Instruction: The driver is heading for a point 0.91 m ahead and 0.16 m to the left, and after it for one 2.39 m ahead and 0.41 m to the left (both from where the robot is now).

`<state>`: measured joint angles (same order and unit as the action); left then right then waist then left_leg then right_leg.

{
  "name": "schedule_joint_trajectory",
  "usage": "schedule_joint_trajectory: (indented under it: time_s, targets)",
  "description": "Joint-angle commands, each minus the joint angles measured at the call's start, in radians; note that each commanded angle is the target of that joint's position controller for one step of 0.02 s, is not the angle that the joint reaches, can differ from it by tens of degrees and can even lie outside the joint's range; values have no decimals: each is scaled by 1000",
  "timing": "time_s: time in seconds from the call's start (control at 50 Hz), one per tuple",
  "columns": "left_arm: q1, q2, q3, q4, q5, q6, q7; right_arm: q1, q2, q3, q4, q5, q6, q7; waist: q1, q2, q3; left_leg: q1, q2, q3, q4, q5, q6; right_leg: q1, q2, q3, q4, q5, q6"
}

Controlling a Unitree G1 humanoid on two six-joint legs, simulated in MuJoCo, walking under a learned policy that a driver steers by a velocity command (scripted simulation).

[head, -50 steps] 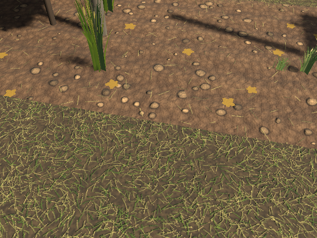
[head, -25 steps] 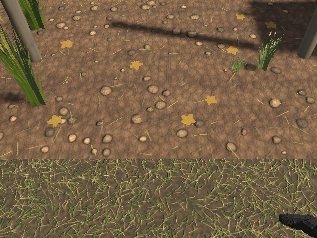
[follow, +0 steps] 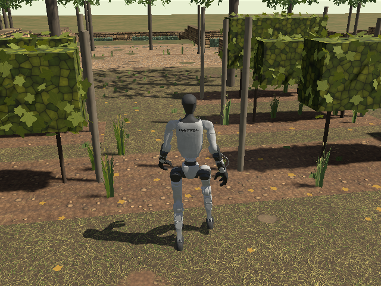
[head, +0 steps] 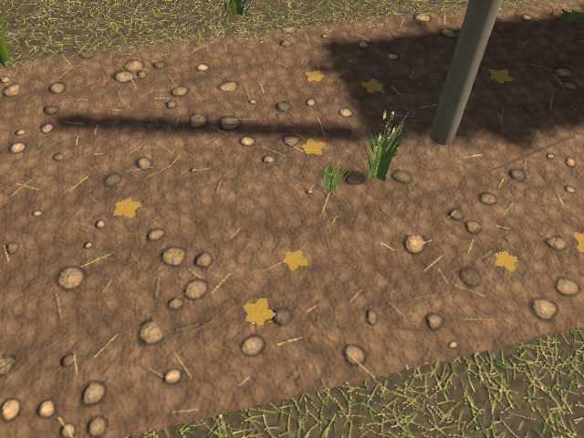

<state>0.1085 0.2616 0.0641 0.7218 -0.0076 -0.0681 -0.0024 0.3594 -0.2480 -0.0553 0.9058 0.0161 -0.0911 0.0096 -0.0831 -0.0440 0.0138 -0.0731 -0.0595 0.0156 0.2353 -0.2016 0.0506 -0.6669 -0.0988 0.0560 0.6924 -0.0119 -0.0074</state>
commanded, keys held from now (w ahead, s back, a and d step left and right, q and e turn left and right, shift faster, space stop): w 1.00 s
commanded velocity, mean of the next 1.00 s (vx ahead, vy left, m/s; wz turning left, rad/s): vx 0.50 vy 0.00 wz -0.02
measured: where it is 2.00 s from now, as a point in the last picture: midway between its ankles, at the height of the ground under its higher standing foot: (245, 220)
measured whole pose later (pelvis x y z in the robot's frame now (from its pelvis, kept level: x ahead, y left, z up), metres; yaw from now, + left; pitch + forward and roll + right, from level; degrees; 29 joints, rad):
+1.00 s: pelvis +0.53 +0.02 +0.00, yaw +1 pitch +2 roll +1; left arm 0.13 0.29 0.06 0.83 0.00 -0.06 0.00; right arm 0.33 -0.26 -0.05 0.90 0.00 -0.08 0.02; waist -0.05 -0.04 0.01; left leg -0.11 -0.06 0.05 0.24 -0.16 0.07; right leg -0.68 -0.13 0.05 0.84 -0.06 0.00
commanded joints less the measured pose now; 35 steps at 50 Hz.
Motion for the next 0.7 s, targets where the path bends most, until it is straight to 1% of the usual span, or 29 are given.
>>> schedule_joint_trajectory:
  time_s: [0.02, 0.06, 0.1, 0.12, 0.14, 0.16, 0.18, 0.2, 0.22, 0.24, 0.26, 0.28, 0.3, 0.32, 0.34, 0.36, 0.38, 0.42, 0.48, 0.52, 0.56, 0.6, 0.62, 0.64, 0.66, 0.68, 0.7]
  targets:
    - [-123, 28, -3, -92, -9, -17, -13, 2, -170, -32, -43, 9, -8, -6, -3, 113, 19, -20, 247, -131, -73, 245, 143, 59, 34, -41, -107, 85, 3]
    - [-175, 36, -3, -114, -13, -21, -24, 33, -173, -31, -26, 10, 3, -6, -13, 115, 36, 47, 278, -147, -44, 261, 139, 40, 44, -42, -151, 44, -11]
    - [-191, 51, -1, -127, -13, -27, -34, 41, -189, -35, -14, 10, 15, -10, -1, 127, 38, 106, 306, -157, -1, 325, 126, 55, 55, -47, -190, -30, -35]
    - [-167, 65, 4, -123, -12, -29, -37, 35, -199, -38, -11, 10, 20, -13, 21, 136, 23, 123, 310, -154, 36, 405, 116, 106, 68, -55, -210, -63, -50]
    - [-99, 87, 15, -106, -9, -31, -36, 17, -210, -40, -12, 12, 25, -15, 68, 143, -18, 120, 295, -131, 113, 559, 101, 221, 95, -80, -241, -67, -70]
    - [38, 130, 38, -62, -3, -30, -29, 7, -200, -35, -17, 11, 28, -16, 135, 128, -106, 75, 252, -91, 263, 669, 77, 431, 109, -92, -259, -36, -103]
    - [232, 196, 59, -21, 10, -29, -18, -16, -169, -19, -45, -6, 23, -18, 214, 69, -250, -116, 205, -52, 525, 504, 42, 747, -32, 51, -199, 34, -168]
    - [310, 280, 77, 0, 17, -20, -15, 88, -59, 16, -66, -11, 2, -14, 182, -174, -376, -534, 42, 2, 898, -53, -30, 1103, -270, 477, -250, -101, -320]
    - [336, 200, 55, 5, 3, -13, -16, 73, -122, 3, -49, 2, -19, -6, 206, -183, -414, -658, 47, -120, 1029, -374, -24, 1107, -302, 651, -344, -208, -345]
    - [257, 157, 38, 1, -3, -11, -14, -15, -181, -15, -76, 24, -28, 0, 196, -122, -249, -736, 105, -112, 1071, -309, -18, 979, -260, 503, -368, -227, -298]
    - [189, 135, 29, -8, -1, -10, -15, -75, -175, -14, -88, 22, -29, -1, 169, -56, -156, -715, 149, -85, 1030, -218, -18, 827, -211, 380, -398, -178, -264]
    - [133, 114, 22, -10, 6, -11, -19, -103, -160, -17, -93, 6, -25, -5, 137, -14, -89, -677, 174, -75, 967, -160, -24, 693, -174, 309, -439, -123, -248]
    - [99, 80, 12, -12, 14, -17, -25, -104, -147, -21, -88, -5, -11, -10, 104, -4, -48, -618, 198, -80, 926, -111, -21, 599, -128, 245, -479, -62, -220]
    - [86, 97, 16, -7, 15, -22, -26, -65, -120, -16, -86, -2, 0, -9, 72, -59, -56, -568, 204, -82, 902, -89, -32, 542, -136, 225, -508, -37, -239]
    - [84, 98, 18, 1, 7, -31, -28, -55, -103, -12, -82, -5, 10, -11, 63, -53, -47, -550, 210, -77, 874, -81, -44, 505, -131, 196, -529, 4, -250]
    - [91, 104, 20, 12, 5, -37, -27, -70, -102, -13, -89, -8, 16, -12, 59, -46, -33, -560, 212, -75, 837, -47, -54, 487, -123, 159, -544, 29, -253]
    - [100, 118, 24, 22, 8, -39, -22, -103, -100, -13, -98, -10, 19, -15, 60, -25, -23, -576, 213, -71, 791, -5, -61, 478, -116, 136, -557, 32, -252]
    - [130, 135, 28, 43, 5, -37, -14, -179, -92, -8, -122, -17, 17, -12, 80, -6, -4, -600, 212, -68, 655, 119, -67, 487, -104, 90, -567, 70, -240]
    - [174, 155, 31, 70, -2, -32, -5, -281, -71, 3, -146, -13, 9, -1, 115, -6, 14, -542, 177, -42, 458, 273, -61, 484, -75, 27, -572, 50, -206]
    - [218, 170, 34, 96, -9, -28, -3, -345, -76, 6, -165, -5, 7, 6, 140, -7, 27, -523, 158, -33, 389, 307, -59, 515, -88, 26, -569, 11, -202]
    - [251, 174, 35, 121, -14, -21, -2, -395, -86, 6, -188, 0, 5, 16, 153, -7, 42, -542, 151, -41, 338, 283, -46, 584, -118, 38, -543, 2, -196]
    - [264, 181, 38, 139, -17, -11, 2, -418, -101, 4, -206, 0, 0, 26, 148, -14, 46, -547, 143, -45, 298, 216, -22, 654, -150, 53, -502, 29, -182]
    - [263, 187, 40, 145, -17, -5, 5, -409, -111, 1, -207, 0, -3, 30, 137, -21, 38, -523, 136, -40, 282, 177, -10, 680, -160, 58, -478, 63, -173]
    - [257, 194, 42, 149, -17, 1, 7, -380, -123, -3, -202, 0, -6, 32, 118, -31, 21, -471, 121, -25, 269, 140, 3, 696, -161, 57, -440, 133, -161]
    - [239, 197, 41, 148, -17, 6, 9, -307, -143, -15, -182, -3, -7, 30, 71, -33, -21, -356, 92, 5, 241, 126, 22, 694, -136, 32, -352, 280, -143]
    - [241, 173, 31, 146, -12, 11, 10, -158, -189, -39, -135, -7, -7, 22, 10, -11, -118, -141, 81, 16, 241, 140, 52, 644, -81, -11, -177, 364, -117]
    - [250, 124, 9, 119, 11, 10, 14, 24, -267, -61, -103, -17, -5, 12, -48, 109, -272, 159, 264, -189, 273, 200, 118, 449, -13, -67, 142, 117, -76]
